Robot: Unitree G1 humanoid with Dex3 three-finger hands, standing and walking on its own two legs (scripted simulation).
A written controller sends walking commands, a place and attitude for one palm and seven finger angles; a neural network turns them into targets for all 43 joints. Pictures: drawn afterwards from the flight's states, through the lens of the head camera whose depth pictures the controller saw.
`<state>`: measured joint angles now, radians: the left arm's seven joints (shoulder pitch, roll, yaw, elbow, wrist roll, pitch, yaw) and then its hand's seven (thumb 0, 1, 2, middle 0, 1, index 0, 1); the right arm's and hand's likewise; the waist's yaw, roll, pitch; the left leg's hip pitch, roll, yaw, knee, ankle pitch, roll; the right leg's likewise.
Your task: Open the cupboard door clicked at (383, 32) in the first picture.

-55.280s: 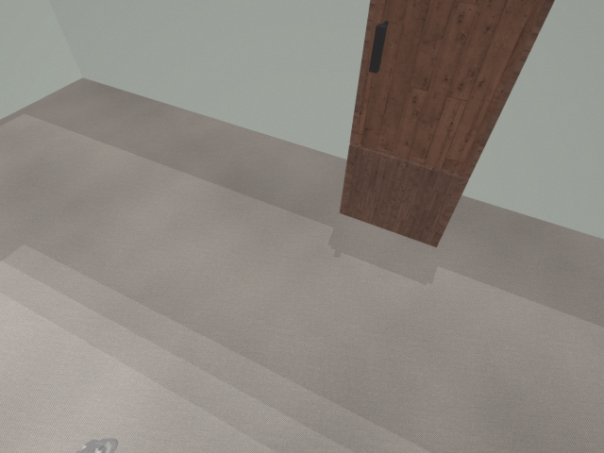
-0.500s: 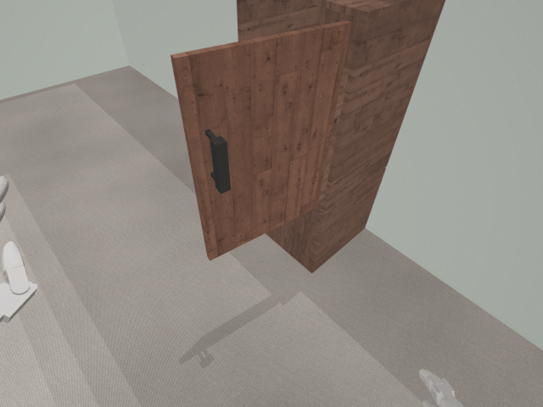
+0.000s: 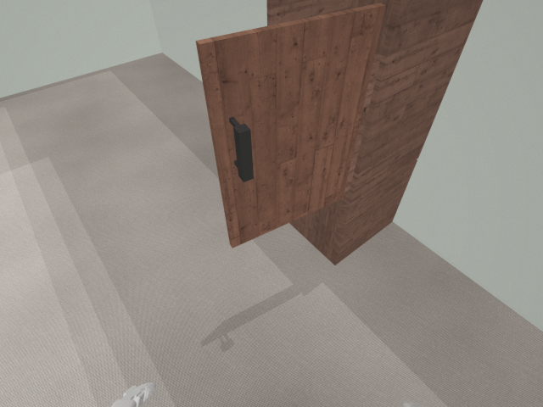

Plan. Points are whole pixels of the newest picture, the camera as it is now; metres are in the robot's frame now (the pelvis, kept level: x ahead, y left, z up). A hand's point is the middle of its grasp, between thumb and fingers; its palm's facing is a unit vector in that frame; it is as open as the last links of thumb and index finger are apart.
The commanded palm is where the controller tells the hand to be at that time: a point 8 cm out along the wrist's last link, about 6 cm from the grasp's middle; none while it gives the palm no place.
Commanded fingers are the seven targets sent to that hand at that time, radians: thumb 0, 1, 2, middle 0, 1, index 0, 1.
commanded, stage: let the arm hang, fingers relaxed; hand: left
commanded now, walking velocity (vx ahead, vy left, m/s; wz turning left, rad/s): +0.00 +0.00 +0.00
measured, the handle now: (239, 149) +0.61 +0.08 +0.04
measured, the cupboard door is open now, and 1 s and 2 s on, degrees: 81 81 81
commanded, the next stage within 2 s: look to check the result in 0.86 s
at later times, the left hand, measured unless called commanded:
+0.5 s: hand out of the picture +0.00 +0.22 -0.15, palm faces +0.01 -0.96 -0.28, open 7.3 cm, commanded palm none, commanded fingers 0.00 0.90 0.90 -0.20 -0.30 -0.20 -0.30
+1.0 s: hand out of the picture +0.09 +0.23 -0.14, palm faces -0.02 -0.95 -0.31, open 7.4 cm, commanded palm none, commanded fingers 0.00 0.90 0.90 -0.20 -0.30 -0.20 -0.30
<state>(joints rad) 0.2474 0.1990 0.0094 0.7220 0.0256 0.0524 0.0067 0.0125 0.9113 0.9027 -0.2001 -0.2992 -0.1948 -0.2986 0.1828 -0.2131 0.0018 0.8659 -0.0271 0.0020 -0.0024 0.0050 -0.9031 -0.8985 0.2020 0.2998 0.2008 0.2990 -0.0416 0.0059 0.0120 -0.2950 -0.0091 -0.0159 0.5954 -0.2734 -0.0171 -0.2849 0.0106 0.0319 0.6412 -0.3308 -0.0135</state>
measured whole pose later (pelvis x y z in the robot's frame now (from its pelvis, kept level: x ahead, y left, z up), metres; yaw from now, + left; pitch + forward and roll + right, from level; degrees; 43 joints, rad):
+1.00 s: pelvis +0.01 +0.01 +0.02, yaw +0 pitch -2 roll +0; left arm 0.11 0.27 0.02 1.12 0.01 -0.01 0.01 0.01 0.91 0.90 -0.21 -0.30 -0.20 -0.30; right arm 0.13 -0.27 -0.02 1.12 -0.02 0.01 -0.01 0.00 -0.90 -0.90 0.20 0.30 0.20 0.30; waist -0.02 0.02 0.07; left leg -0.17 0.00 -0.02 0.36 -0.16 -0.01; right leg -0.15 0.01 0.03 0.38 -0.20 -0.01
